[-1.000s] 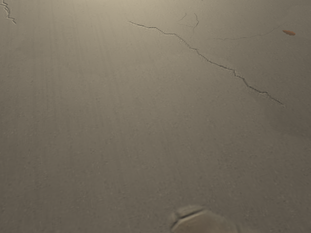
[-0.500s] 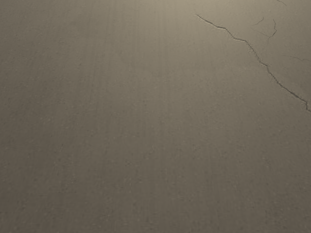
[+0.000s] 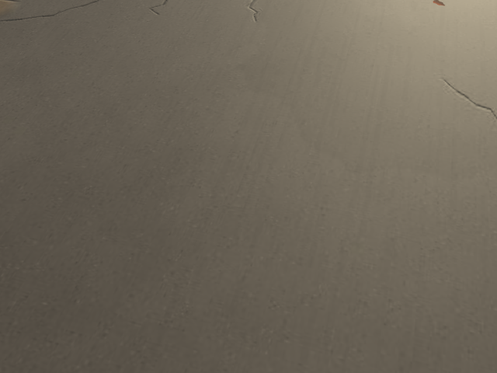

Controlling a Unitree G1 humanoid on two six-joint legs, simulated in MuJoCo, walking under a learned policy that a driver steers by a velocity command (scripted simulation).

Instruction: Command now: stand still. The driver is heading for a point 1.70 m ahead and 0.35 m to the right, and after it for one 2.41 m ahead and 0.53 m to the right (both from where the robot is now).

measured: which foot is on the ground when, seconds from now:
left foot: up 0.00-0.06, down 0.08-0.42, up 0.44-0.86, down 0.88-1.00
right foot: down 0.00-0.10, up 0.12-0.38, down 0.40-1.00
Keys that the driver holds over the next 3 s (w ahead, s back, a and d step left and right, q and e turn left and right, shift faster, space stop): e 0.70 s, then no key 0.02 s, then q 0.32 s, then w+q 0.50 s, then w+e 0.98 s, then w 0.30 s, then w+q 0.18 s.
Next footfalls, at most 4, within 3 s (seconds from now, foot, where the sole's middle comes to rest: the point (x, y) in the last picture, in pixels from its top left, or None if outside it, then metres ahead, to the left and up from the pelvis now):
0.08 left None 0.03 0.14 -0.78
0.40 right None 0.02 -0.12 -0.78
0.88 left None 0.10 0.09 -0.78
1.50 left None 0.26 0.13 -0.78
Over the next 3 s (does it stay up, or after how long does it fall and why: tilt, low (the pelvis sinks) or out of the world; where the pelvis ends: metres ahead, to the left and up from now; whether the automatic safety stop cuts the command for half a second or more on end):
stays up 0.92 -0.11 -0.01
